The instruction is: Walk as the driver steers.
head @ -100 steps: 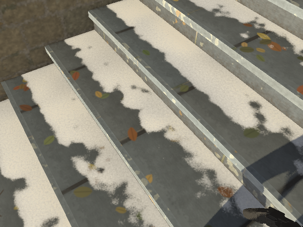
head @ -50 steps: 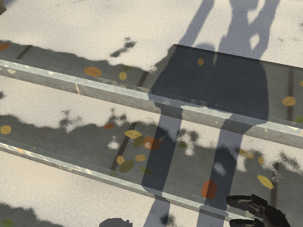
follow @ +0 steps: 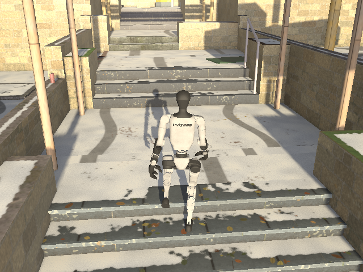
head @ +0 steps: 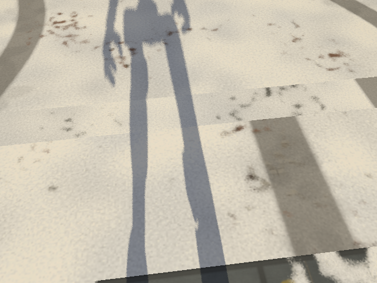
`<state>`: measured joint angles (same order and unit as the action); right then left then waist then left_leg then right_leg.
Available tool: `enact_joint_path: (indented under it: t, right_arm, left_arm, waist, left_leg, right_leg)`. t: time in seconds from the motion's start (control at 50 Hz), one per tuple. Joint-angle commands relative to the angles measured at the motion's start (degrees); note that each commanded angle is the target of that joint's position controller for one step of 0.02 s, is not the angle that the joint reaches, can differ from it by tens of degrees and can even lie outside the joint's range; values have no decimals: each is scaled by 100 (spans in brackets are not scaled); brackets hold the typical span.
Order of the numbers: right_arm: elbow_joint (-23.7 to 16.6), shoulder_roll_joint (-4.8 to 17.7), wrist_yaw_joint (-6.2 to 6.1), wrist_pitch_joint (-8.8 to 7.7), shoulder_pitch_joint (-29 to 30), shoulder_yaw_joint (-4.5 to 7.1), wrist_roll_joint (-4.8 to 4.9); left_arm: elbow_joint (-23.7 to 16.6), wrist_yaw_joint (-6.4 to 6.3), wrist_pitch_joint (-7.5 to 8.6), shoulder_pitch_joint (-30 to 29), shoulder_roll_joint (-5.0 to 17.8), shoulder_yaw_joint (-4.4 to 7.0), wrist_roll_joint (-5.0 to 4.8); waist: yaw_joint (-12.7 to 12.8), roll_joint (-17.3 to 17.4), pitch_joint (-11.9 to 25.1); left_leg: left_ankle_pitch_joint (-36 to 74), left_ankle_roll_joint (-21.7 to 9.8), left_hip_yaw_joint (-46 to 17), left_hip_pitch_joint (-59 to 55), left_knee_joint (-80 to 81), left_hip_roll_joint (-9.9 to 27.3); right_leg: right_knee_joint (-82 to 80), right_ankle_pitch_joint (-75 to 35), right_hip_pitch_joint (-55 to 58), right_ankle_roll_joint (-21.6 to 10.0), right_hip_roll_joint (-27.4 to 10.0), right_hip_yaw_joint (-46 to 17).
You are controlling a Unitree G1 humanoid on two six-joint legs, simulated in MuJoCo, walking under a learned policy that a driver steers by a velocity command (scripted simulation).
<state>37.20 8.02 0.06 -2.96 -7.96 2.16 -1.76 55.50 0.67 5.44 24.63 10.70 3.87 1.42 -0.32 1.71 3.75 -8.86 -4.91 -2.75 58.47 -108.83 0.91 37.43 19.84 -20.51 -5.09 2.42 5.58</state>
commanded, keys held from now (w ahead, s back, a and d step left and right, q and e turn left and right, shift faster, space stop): w+e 1.00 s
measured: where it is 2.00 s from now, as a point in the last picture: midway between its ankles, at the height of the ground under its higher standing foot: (262, 186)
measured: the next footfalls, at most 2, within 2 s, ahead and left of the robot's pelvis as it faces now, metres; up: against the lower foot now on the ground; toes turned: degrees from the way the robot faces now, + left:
left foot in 0.28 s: +0.37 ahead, +0.11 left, +0.14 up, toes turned -2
right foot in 0.80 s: +0.60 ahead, -0.15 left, +0.14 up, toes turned -27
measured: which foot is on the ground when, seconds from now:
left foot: up 0.00-0.26, down 0.28-0.82, up 0.84-1.00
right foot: down 0.00-0.28, up 0.30-0.78, down 0.80-1.00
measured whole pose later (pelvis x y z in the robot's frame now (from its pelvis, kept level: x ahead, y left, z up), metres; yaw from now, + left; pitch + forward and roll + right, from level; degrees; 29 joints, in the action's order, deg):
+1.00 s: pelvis +0.57 -0.10 +0.16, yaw -32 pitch +2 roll -1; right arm 39.3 13.7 -0.1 -2.8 -10.5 2.6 -2.5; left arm 43.2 0.2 2.7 20.5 14.3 4.9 0.5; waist 1.2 1.4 -0.9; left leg -18.4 2.0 -1.5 33.1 -67.7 6.9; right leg 23.5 10.7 -14.1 -8.2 9.5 -0.5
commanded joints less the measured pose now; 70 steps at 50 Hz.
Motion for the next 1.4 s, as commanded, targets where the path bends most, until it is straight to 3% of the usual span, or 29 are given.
enact_joint_path:
  t: [0.02, 0.12, 0.16, 0.2, 0.26, 0.28, 0.3, 0.32, 0.34, 0.38, 0.42, 0.46, 0.52, 0.58, 0.7, 0.76, 0.8, 0.82, 0.84, 0.86, 0.9, 0.96, 1.2, 1.3, 1.32, 1.34, 1.36, 1.38, 1.4]
  right_arm:
    - [-408, -604, -73, 127, 278, -297, -17]
    - [-1374, -484, 10, 129, 1914, -496, -47]
    - [-1397, -421, 87, 202, 1882, -463, -65]
    - [-1189, -423, 156, 235, 1656, -422, 132]
    - [-703, 150, -22, 213, 28, -82, 308]
    - [-626, 580, -102, 162, -735, 91, 179]
    - [-477, 1166, -94, 40, -1344, 276, -89]
    - [-314, 1486, -75, 158, -1269, 387, 30]
    - [-318, 1135, -60, 108, -393, 330, 86]
    - [128, 263, -14, -75, 91, 127, 97]
    - [694, -180, -4, -274, -115, -14, -119]
    - [1120, -21, 29, -373, -506, 24, -85]
    - [1066, 465, -33, -476, -490, 97, 11]
    - [1150, 832, -87, -595, -829, 169, 74]
    - [1178, 1238, -218, -334, -1618, 280, 93]
    - [1119, 1559, -238, -110, -1629, 379, 103]
    - [968, 1637, -214, -25, -1532, 421, 139]
    - [621, 1009, -186, -13, -1581, 297, 149]
    - [122, 1022, -114, -73, -1217, 280, 138]
    - [-95, 1135, -49, -160, -537, 289, 102]
    - [-54, 1039, -55, -279, -535, 200, 111]
    - [49, 1084, -33, 2, -914, 164, -128]
    - [-552, 929, 129, 90, 1286, -10, -4]
    - [-29, 1171, 34, -140, -276, 127, -48]
    - [175, 1325, -21, -232, -1008, 180, -57]
    - [268, 1741, -62, -285, -1784, 244, -118]
    - [392, 2031, -3, -215, -1795, 347, -31]
    - [247, 1608, 59, -114, -1478, 279, 230]
    - [154, 1193, 61, -88, -837, 168, 263]
  left_arm:
    - [-44, 56, 267, 244, 94, -125, 13]
    - [67, -223, 211, 770, 148, -128, -70]
    - [-44, -365, 158, 992, 461, -1, -95]
    - [-238, -368, 70, 917, 444, 6, -141]
    - [-519, -170, 96, 582, 919, 133, -105]
    - [-676, -32, 216, 175, 1015, 200, -210]
    - [-1034, 114, 335, 247, 567, 175, -371]
    - [-1336, 286, 353, 20, 227, 206, -143]
    - [-1471, 239, 284, 140, 98, 242, 41]
    - [-1728, 52, 85, -404, -118, 125, 171]
    - [-1863, -50, -144, -465, -325, -12, 55]
    - [-2029, -75, -306, -637, -509, -131, 0]
    - [-2095, 2, -405, -1150, 142, 28, 40]
    - [-2084, 104, -387, -1577, 263, 70, 28]
    - [-2228, 344, -417, -2450, 180, 29, -4]
    - [-2036, 245, -426, -1624, 561, 197, 18]
    - [-1628, 126, -316, -223, 879, 381, 115]
    - [-1677, 61, -288, -158, 1314, 482, 186]
    - [-1877, 32, -331, -258, 1749, 572, 67]
    - [-1910, -22, -385, -146, 1551, 528, 33]
    - [-1798, -81, -312, -591, 1148, 373, -53]
    - [-1755, -78, -122, -736, 885, 202, -138]
    - [-1285, -117, -154, 455, 1250, 196, -72]
    - [-1133, -190, -69, 120, 1321, 154, -66]
    - [-1158, -175, -27, 22, 1285, 144, -81]
    - [-1312, -168, 0, 343, 896, 60, -104]
    - [-1074, -180, -76, 1449, 791, 54, -365]
    - [-951, -199, -150, 1200, 1145, 81, -47]
    - [-1085, -165, -191, 514, 1099, 62, 6]
  waist:
    - [-94, -721, -556]
    - [140, -376, -807]
    - [271, -537, -397]
    - [219, -322, -272]
    - [-634, -1122, 735]
    - [-1172, -1233, 1290]
    - [-1142, -51, 1989]
    - [-1003, 1439, 1907]
    - [-305, 1007, 1252]
    - [65, 11, -186]
    - [441, -330, -468]
    - [587, -76, -723]
    - [429, -26, -767]
    - [278, 43, -597]
    - [-210, 451, -565]
    - [208, 682, -232]
    - [905, 318, 390]
    - [656, -508, 770]
    - [541, -1167, 1091]
    - [715, -298, 798]
    - [220, 258, 47]
    - [-146, -43, -60]
    - [609, -523, -599]
    - [-87, -720, -161]
    - [-435, -589, 200]
    - [-478, 328, 1063]
    - [-47, 1798, 1972]
    - [16, 821, 1836]
    - [110, 417, 1037]
  left_leg:
    - [-554, -28, 537, 1799, -1873, 31]
    - [-836, -23, 554, 1778, 592, 568]
    - [-936, -66, 748, 620, 1720, 602]
    - [-1436, -229, 1324, -537, 3043, 287]
    - [-2074, -416, 1320, -3110, 4413, -479]
    - [-2021, -592, 409, -4242, 5087, -120]
    - [-3766, -1008, -2219, -5578, 6364, 1316]
    - [-4445, -1288, -5118, -5628, 9005, 1921]
    - [-4689, -1273, -5168, -4934, 9234, 2182]
    - [-3890, -949, -3232, -3388, 8716, 2028]
    - [-2262, -530, -1679, -2765, 8506, 1742]
    - [-1454, -262, -822, -3018, 8798, 1642]
    - [-83, -134, 529, -3460, 9544, 1336]
    - [1460, -95, 1343, -4438, 9670, 1107]
    - [3435, -39, 1913, -6323, 9500, 1357]
    - [5379, -53, 1983, -6759, 8080, 1543]
    - [4034, 52, 2045, -5588, 5789, 1428]
    - [284, 257, 1854, -3516, 4179, 976]
    - [-2353, 525, 1011, -1774, 2496, -225]
    - [-1763, 506, 150, -1136, 2378, 96]
    - [-943, 504, 69, -1586, 3302, 536]
    - [-977, 723, 58, -2219, 3968, 672]
    - [838, 705, 385, -1664, 6904, 235]
    - [988, 90, 591, -4047, 8134, -305]
    - [1773, -41, 400, -5062, 8309, -15]
    - [4476, -343, -759, -6637, 7523, 1306]
    - [6535, -1529, -2892, -7707, 7815, 2594]
    - [5688, -1381, -3043, -7124, 8297, 2150]
    - [4693, -1234, -2312, -6419, 8485, 1794]
  right_leg:
    - [-2085, -846, 301, -789, -1391, -1979]
    - [-2949, -325, 575, -745, -1110, -2190]
    - [-3557, -2087, 1245, -976, -1316, -2058]
    - [-3360, -3948, 1539, -931, -1223, -1510]
    - [-1062, -8999, 1888, -624, -1342, -1278]
    - [391, -8603, 1476, -413, -1201, -1147]
    - [2473, -6064, -182, -186, -549, -1083]
    - [4581, -772, -1526, 4, 538, -1215]
    - [6025, -929, -2225, -47, 183, -1715]
    - [6692, -1447, -2643, -184, -221, -1101]
    - [6737, -1174, -2609, -315, -251, -1318]
    - [6547, -942, -3169, -291, -276, -1478]
    - [4304, -1564, -2662, -57, -299, -1134]
    - [2662, -2094, -2386, -1, -397, -629]
    - [-25, -1487, -1370, -206, -124, 309]
    - [-308, -610, -517, -549, 327, 437]
    - [-958, -545, 1517, -793, 427, -19]
    - [-841, 173, 3084, -1166, -860, -1989]
    - [-1749, 18, 3720, -1995, -1947, -5023]
    - [-2125, -488, 3564, -1834, -1905, -4615]
    - [-2207, -1673, 2164, -1385, -1581, -3317]
    - [-2338, -2690, 1231, -1183, -1068, -2575]
    - [-2018, -3421, 1854, -801, -705, -2397]
    - [-660, -5666, 2028, -140, -610, -2012]
    - [299, -5133, 1694, -27, -345, -1809]
    - [1974, -2443, 731, 128, 60, -1478]
    - [3926, 1510, -504, 455, 908, -1033]
    - [4077, 933, -610, 426, 532, -1232]
    - [3950, 523, -839, 480, 266, -1148]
